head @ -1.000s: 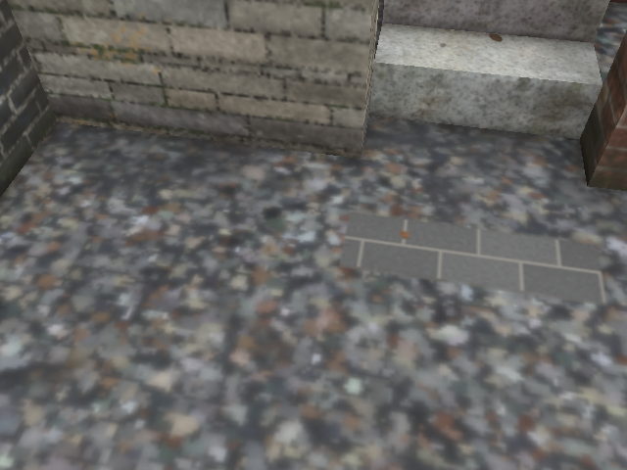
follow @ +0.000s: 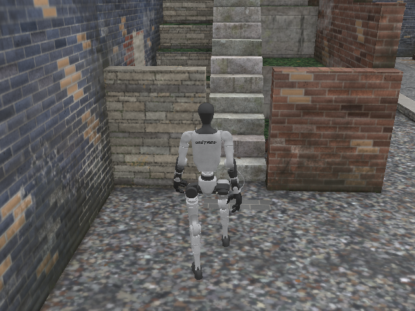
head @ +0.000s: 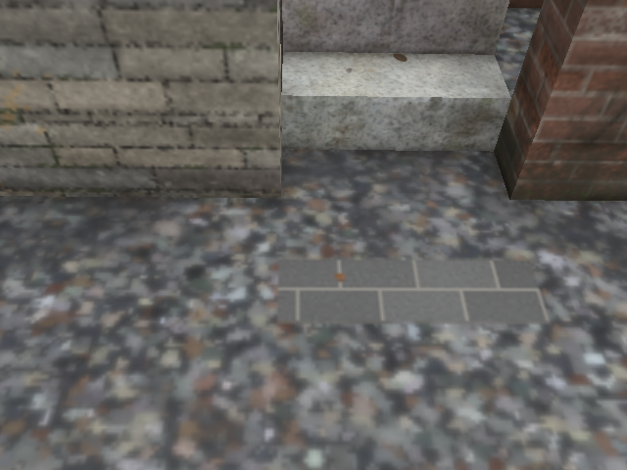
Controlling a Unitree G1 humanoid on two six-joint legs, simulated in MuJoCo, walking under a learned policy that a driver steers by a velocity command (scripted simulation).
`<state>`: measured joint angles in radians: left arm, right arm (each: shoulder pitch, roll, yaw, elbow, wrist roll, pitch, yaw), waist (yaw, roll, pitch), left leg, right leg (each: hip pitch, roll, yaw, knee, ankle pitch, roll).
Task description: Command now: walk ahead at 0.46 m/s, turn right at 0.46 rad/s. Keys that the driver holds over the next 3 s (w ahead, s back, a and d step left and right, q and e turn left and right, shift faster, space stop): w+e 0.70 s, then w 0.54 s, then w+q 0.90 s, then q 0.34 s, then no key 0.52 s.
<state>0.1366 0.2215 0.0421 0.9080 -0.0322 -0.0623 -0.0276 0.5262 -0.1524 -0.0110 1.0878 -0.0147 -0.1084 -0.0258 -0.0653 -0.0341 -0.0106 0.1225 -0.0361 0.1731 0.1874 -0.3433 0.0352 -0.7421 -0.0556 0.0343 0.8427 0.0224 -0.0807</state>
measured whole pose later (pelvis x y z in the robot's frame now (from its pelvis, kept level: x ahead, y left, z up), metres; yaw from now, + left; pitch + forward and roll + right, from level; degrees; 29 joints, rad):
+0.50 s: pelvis +0.28 -0.04 +0.01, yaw -17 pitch +3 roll +0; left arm 0.32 0.24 0.06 0.82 -0.02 -0.07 0.00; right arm 0.08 -0.27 -0.05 0.74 0.00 -0.11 -0.03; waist 0.06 0.04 0.00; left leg -0.68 0.10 -0.11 0.70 -0.01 -0.05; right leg -0.18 0.12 0.13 0.37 -0.23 -0.09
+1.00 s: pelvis +0.54 -0.08 +0.01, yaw -30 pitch +2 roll +1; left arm 0.12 0.27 0.05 0.68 -0.01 -0.06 -0.02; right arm 0.41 -0.26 -0.05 0.86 0.01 -0.10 0.02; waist -0.09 -0.05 0.00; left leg -0.05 -0.02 0.09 0.24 -0.23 0.03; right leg -0.67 -0.10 0.05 0.77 -0.05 -0.02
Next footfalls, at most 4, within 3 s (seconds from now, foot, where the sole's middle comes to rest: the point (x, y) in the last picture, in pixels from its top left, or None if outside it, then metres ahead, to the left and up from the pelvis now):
0.16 right None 0.27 -0.11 -0.77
0.64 left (287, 442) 0.57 0.03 -0.77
1.16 right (439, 384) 0.69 -0.32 -0.77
1.72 left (385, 258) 1.06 -0.25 -0.77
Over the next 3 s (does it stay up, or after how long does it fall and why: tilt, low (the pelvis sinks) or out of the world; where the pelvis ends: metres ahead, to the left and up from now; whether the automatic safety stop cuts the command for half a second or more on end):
stays up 1.17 -0.35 0.00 its command is cut before an obstacle after 1.6 s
